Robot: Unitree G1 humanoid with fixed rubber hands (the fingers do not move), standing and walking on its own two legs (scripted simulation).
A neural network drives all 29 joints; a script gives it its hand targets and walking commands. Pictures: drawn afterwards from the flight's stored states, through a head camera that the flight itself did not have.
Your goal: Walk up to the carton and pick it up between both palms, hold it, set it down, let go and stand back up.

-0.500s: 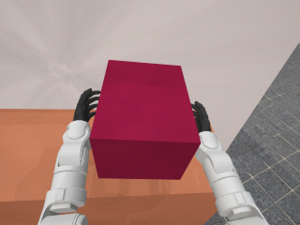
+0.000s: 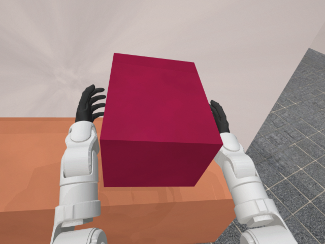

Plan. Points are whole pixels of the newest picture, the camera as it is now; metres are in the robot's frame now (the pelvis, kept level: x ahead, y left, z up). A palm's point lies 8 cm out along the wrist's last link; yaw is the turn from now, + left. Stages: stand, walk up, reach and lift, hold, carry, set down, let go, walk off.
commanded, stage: reach and lift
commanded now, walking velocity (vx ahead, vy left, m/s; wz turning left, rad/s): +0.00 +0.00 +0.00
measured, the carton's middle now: (153, 118) +0.40 +0.01 +0.12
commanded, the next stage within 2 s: hold in 1.00 s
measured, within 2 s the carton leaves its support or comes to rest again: neither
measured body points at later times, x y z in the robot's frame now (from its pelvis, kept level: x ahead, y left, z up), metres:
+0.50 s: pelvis -0.01 -0.01 +0.00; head -0.05 +0.03 +0.45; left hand +0.38 +0.17 +0.19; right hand +0.37 -0.16 +0.16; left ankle +0.02 +0.12 -0.75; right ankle +0.00 -0.12 -0.75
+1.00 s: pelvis +0.02 +0.00 +0.00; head -0.03 +0.03 +0.45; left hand +0.38 +0.17 +0.18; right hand +0.37 -0.16 +0.16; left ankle +0.02 +0.12 -0.75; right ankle +0.00 -0.12 -0.75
